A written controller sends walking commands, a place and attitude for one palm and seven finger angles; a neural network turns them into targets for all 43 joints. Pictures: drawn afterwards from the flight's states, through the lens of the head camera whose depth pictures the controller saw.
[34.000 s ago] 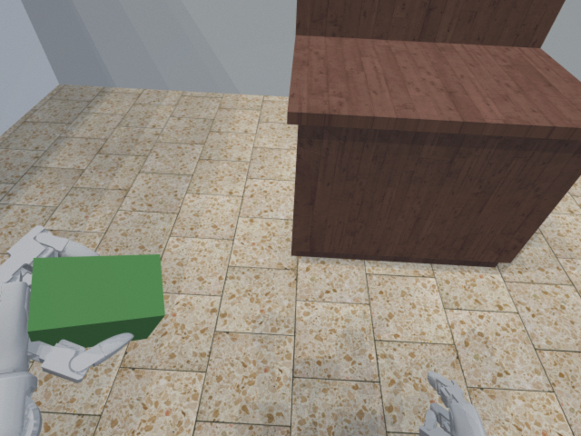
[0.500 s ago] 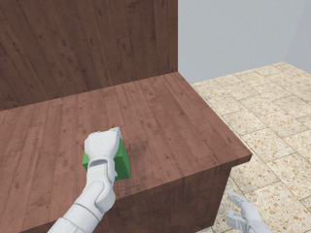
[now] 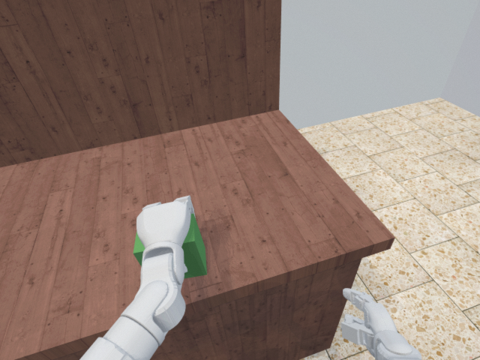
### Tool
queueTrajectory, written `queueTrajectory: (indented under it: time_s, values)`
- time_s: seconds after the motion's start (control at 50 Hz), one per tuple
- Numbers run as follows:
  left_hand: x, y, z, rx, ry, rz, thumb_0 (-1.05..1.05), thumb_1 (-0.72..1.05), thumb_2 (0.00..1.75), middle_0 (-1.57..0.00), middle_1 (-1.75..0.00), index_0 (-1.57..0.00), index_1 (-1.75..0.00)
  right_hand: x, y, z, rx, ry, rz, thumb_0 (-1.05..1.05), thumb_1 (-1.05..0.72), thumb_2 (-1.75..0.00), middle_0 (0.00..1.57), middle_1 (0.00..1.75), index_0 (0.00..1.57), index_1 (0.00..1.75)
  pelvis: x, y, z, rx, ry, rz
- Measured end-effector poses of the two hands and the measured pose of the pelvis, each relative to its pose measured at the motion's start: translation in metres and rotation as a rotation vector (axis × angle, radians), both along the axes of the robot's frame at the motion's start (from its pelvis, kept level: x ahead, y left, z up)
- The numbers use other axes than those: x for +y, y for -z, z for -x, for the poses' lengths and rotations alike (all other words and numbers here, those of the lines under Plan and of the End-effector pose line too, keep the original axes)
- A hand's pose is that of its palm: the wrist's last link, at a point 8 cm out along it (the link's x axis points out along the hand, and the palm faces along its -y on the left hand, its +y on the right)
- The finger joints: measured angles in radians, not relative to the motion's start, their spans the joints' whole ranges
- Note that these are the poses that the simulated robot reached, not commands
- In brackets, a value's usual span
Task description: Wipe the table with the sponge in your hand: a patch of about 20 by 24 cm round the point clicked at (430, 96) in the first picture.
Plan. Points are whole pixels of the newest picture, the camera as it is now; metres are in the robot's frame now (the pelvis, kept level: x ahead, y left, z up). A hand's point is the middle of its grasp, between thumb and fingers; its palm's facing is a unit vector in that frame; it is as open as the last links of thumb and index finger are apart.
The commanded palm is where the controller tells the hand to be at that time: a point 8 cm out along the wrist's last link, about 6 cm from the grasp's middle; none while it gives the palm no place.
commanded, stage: slide back across to the middle lane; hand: left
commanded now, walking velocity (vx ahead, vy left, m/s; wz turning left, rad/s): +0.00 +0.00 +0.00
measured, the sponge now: (175, 255) +0.30 +0.17 +0.02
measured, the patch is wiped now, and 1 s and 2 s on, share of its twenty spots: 1.00 1.00 1.00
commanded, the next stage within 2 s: wipe forward along the middle lane in 0.58 s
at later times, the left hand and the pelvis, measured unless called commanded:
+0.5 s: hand (144, 253) +0.27 +0.21 +0.07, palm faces +0.03 -0.12 -0.99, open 10.6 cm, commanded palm +0.23 +0.22 +0.12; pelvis -0.01 -0.01 +0.00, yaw -1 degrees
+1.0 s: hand (131, 244) +0.29 +0.24 +0.07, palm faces -0.02 -0.07 -1.00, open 10.6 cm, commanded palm +0.26 +0.24 +0.10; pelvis -0.01 -0.01 +0.00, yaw +1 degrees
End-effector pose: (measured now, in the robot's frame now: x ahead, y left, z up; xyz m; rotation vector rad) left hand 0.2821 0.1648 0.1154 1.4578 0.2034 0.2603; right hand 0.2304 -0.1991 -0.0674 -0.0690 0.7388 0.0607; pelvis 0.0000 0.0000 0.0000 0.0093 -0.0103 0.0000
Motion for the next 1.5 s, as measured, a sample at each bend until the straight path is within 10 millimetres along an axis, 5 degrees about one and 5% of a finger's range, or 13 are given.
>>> queueTrajectory:
  time_s: [0.48, 0.76, 1.04, 1.5]
  values:
    - [0.041, -0.009, 0.035, 0.023, -0.047, 0.03, 0.0, -0.53, 1.06, -0.65, -1.32, -0.66, -1.31, -0.019, -0.004, 0.009, -0.047, 0.039, 0.052, 0.02, -0.9, -0.9, 0.19, 0.3, 0.2, 0.3, -0.006, -0.004, 0.006, -0.046, 0.011, 0.001]
    - [0.059, -0.006, 0.039, 0.034, -0.063, 0.025, 0.0, -0.54, 1.07, -0.66, -1.31, -0.68, -1.3, -0.02, 0.004, 0.013, -0.033, 0.044, 0.078, 0.02, -0.9, -0.9, 0.2, 0.3, 0.2, 0.3, -0.008, -0.005, 0.005, -0.041, 0.009, 0.003]
    - [0.074, -0.004, 0.009, 0.086, -0.092, -0.024, 0.0, -0.55, 1.07, -0.67, -1.3, -0.69, -1.29, -0.029, 0.018, 0.03, 0.03, 0.071, 0.117, 0.01, -0.9, -0.9, 0.2, 0.3, 0.2, 0.3, -0.008, -0.004, 0.009, 0.0, -0.011, 0.005]
    - [0.088, -0.005, -0.04, 0.125, -0.08, -0.08, 0.0, -0.56, 1.07, -0.68, -1.29, -0.7, -1.28, -0.05, 0.046, 0.093, 0.19, 0.153, 0.156, 0.01, -0.9, -0.9, 0.2, 0.3, 0.2, 0.3, -0.009, 0.002, 0.02, 0.067, -0.022, 0.012]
